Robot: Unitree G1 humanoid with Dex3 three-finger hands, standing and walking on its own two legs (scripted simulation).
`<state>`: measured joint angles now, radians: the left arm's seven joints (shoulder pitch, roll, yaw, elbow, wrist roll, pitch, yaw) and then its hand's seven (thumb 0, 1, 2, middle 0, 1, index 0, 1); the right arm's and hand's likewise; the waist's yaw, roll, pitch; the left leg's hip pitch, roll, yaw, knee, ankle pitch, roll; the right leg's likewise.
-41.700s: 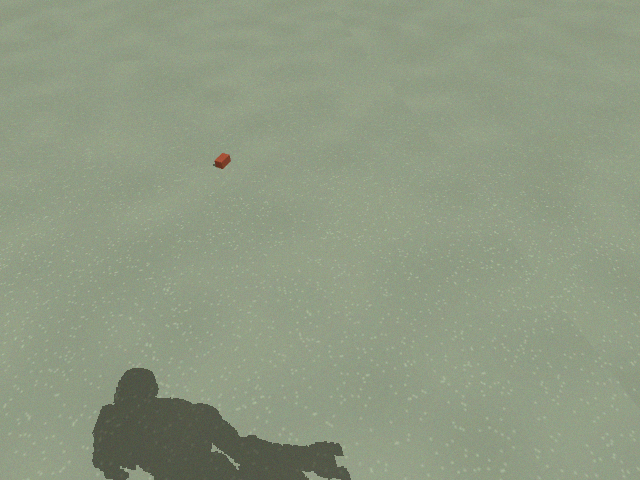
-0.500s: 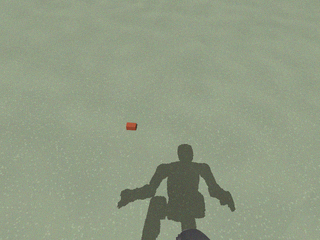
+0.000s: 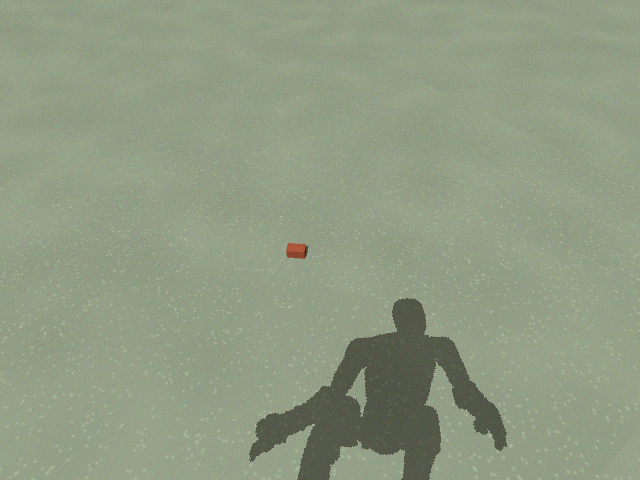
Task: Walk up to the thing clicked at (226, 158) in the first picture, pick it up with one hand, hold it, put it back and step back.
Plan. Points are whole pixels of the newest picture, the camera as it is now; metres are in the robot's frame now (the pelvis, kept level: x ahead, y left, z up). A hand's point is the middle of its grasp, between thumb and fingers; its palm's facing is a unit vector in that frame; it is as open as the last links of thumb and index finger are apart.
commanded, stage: step back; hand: left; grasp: from above
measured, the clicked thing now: (296, 250) +1.10 +0.20 -0.74
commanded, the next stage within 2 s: stand in 0.52 s
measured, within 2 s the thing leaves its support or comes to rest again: neither
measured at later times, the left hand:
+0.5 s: hand out of the picture +0.16 +0.26 -0.16, palm faces -0.07 -0.92 -0.39, open 7.4 cm
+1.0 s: hand (190, 437) +0.22 +0.23 -0.13, palm faces -0.08 -0.94 -0.33, open 7.4 cm
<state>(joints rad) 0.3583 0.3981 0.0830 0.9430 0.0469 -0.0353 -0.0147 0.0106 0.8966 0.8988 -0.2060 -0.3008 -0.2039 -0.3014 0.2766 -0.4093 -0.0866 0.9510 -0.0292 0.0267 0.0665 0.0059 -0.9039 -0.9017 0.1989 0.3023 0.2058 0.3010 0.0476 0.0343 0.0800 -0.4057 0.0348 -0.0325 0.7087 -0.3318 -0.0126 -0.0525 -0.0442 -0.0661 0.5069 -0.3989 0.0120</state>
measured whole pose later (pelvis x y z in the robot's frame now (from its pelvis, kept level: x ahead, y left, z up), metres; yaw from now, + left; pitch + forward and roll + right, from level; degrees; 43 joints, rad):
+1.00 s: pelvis +0.09 -0.01 +0.01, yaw -3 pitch -3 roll +0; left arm 0.05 0.34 0.00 1.09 0.00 -0.02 -0.01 0.01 0.90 0.90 -0.20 -0.30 -0.20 -0.30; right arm 0.11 -0.35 0.00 1.10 0.00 -0.02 0.01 0.00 -0.90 -0.90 0.20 0.30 0.21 0.30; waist -0.01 0.00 0.06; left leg -0.09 0.03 0.01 0.38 -0.23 -0.03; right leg -0.16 -0.02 -0.02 0.41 -0.18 0.01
